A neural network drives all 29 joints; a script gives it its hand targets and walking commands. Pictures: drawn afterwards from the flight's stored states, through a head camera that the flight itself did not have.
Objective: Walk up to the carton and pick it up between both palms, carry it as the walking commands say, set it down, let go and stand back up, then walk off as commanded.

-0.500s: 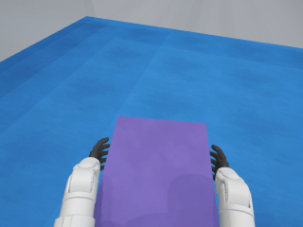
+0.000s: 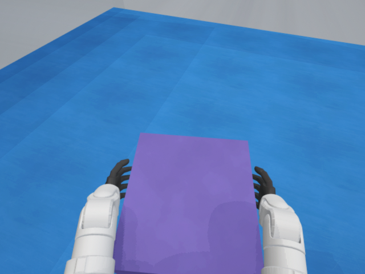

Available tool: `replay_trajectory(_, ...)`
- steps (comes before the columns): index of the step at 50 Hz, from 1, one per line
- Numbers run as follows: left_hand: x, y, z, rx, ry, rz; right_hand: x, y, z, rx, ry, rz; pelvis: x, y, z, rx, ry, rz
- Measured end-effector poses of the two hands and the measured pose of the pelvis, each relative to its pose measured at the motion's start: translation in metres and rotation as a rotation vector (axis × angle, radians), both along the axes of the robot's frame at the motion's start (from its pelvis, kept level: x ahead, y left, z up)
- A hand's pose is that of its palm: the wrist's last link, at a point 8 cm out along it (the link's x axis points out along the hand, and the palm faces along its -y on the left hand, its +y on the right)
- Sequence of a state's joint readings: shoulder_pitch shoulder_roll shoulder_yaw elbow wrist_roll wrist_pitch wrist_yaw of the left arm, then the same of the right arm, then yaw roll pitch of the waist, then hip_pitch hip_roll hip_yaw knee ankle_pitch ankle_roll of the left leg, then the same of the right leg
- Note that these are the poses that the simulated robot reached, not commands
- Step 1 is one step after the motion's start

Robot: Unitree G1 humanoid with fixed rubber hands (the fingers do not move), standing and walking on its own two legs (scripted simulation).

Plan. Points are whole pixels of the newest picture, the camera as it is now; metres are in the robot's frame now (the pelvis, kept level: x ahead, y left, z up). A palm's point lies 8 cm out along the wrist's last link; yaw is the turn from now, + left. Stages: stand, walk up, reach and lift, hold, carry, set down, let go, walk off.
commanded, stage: reach and lift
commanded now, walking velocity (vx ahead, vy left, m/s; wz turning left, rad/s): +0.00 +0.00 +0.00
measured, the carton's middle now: (187, 215) +0.27 +0.00 -0.05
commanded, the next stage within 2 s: hold in 0.50 s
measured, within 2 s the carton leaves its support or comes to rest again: neither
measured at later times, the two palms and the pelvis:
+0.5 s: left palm (110, 188) +0.29 +0.17 +0.03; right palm (263, 197) +0.28 -0.17 +0.03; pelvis +0.02 +0.00 +0.00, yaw +0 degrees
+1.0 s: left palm (114, 189) +0.29 +0.17 +0.03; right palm (267, 198) +0.28 -0.18 +0.03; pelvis +0.00 +0.00 +0.00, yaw +0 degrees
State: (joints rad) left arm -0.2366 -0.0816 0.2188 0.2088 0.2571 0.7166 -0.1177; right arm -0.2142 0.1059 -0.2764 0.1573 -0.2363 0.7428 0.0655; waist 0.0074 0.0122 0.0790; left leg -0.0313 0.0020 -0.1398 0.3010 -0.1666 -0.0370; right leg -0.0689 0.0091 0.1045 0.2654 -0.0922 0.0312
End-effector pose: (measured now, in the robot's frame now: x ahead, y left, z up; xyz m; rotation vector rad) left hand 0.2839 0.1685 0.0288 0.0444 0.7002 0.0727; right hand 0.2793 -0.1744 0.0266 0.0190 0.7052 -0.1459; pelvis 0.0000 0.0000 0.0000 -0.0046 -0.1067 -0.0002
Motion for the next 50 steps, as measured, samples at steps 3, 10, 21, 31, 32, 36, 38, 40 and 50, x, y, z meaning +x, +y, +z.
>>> replay_trajectory(3,0.004,0.002,0.001,0.015,-0.001,-0.002,0.005,0.002,-0.002,0.002,0.0,0.008,-0.003,0.0,-0.001,0.001,0.011,-0.002)
replay_trajectory(10,0.016,0.005,0.014,0.024,-0.033,-0.004,0.016,0.005,0.007,0.0,-0.033,0.012,0.003,0.0,0.0,0.002,0.031,0.0)
replay_trajectory(21,0.009,0.007,0.007,0.007,-0.012,0.004,0.01,0.007,0.006,-0.016,-0.012,0.011,0.02,0.002,0.003,0.0,0.02,0.002)
replay_trajectory(31,-0.004,0.005,0.004,0.015,-0.01,-0.004,-0.006,0.005,0.001,0.007,-0.011,-0.01,0.018,0.004,0.003,0.0,0.018,-0.002)
replay_trajectory(32,-0.005,0.005,0.005,0.013,-0.012,-0.002,-0.007,0.005,0.002,0.006,-0.012,-0.009,0.017,0.005,0.003,0.001,0.016,-0.003)
replay_trajectory(36,-0.007,0.003,0.005,0.012,-0.019,-0.004,-0.009,0.002,0.004,-0.001,-0.019,-0.008,0.011,0.004,0.002,0.002,0.003,0.0)
replay_trajectory(38,-0.007,0.001,0.005,0.012,-0.019,-0.006,-0.009,0.001,0.004,-0.006,-0.019,-0.006,0.008,0.003,0.002,0.002,-0.004,0.001)
replay_trajectory(40,-0.006,0.0,0.003,0.006,-0.014,-0.005,-0.008,-0.001,0.004,-0.012,-0.015,-0.005,0.005,0.002,0.001,0.002,-0.001,-0.001)
replay_trajectory(50,0.001,-0.003,0.003,0.035,-0.012,-0.01,0.003,-0.003,0.003,-0.011,-0.012,0.007,0.004,-0.003,0.001,0.002,0.021,-0.003)
